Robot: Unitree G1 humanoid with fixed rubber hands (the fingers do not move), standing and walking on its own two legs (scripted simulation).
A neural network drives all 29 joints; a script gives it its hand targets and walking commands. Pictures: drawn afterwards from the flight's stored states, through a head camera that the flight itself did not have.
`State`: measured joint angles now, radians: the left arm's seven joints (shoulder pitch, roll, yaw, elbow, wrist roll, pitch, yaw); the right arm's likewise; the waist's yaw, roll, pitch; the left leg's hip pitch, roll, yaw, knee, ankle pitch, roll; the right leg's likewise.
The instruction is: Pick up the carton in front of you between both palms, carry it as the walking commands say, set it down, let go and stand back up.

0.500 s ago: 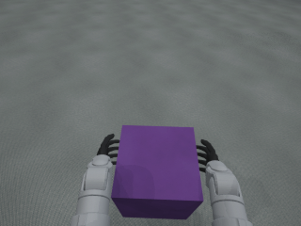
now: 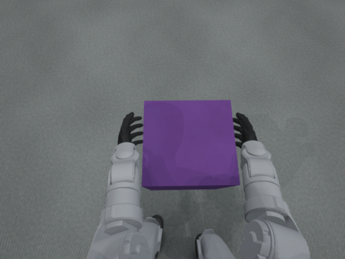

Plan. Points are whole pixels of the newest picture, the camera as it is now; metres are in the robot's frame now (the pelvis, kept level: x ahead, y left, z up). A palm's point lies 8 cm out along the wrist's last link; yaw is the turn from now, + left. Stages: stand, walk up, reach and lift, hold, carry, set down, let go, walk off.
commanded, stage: set down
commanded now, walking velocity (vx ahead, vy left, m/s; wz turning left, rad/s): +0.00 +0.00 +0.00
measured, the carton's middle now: (185, 151) +0.38 +0.00 -0.13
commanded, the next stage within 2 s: none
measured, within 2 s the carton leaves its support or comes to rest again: neither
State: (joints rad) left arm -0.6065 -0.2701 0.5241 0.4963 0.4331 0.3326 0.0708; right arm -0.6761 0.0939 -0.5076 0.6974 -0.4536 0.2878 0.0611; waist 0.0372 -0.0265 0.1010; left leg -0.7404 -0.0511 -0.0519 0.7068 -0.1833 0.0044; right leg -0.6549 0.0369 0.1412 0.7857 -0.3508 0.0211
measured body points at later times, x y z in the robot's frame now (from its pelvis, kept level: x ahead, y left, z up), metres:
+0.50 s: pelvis -0.01 -0.04 -0.12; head +0.23 -0.02 +0.26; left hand +0.40 +0.17 -0.20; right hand +0.47 -0.12 -0.21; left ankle +0.09 +0.11 -0.70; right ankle +0.02 -0.15 -0.70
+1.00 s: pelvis -0.05 -0.03 -0.24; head +0.27 -0.01 +0.08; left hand +0.42 +0.19 -0.36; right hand +0.51 -0.10 -0.36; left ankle +0.09 +0.11 -0.70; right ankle +0.02 -0.15 -0.70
